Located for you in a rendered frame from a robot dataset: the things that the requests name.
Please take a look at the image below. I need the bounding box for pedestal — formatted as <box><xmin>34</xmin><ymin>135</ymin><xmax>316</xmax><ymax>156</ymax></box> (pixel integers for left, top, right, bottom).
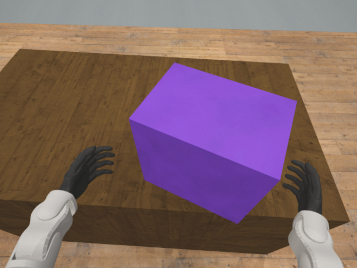
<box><xmin>0</xmin><ymin>49</ymin><xmax>350</xmax><ymax>255</ymax></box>

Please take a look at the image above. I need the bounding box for carton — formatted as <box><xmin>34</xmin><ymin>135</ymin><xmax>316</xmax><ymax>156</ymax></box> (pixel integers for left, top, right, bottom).
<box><xmin>129</xmin><ymin>63</ymin><xmax>297</xmax><ymax>224</ymax></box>

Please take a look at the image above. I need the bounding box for robot right hand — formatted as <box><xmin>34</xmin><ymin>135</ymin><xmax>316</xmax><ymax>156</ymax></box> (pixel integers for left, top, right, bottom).
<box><xmin>282</xmin><ymin>160</ymin><xmax>322</xmax><ymax>215</ymax></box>

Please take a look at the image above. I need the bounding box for robot right forearm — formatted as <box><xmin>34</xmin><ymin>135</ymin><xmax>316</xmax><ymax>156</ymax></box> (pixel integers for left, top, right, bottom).
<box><xmin>288</xmin><ymin>210</ymin><xmax>344</xmax><ymax>268</ymax></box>

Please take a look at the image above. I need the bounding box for robot left forearm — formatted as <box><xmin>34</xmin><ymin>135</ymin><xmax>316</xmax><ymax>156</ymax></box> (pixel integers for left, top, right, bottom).
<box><xmin>5</xmin><ymin>190</ymin><xmax>78</xmax><ymax>268</ymax></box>

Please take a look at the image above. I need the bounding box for robot left hand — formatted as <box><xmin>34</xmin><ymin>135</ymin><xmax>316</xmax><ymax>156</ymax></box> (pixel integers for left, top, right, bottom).
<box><xmin>59</xmin><ymin>146</ymin><xmax>115</xmax><ymax>199</ymax></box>

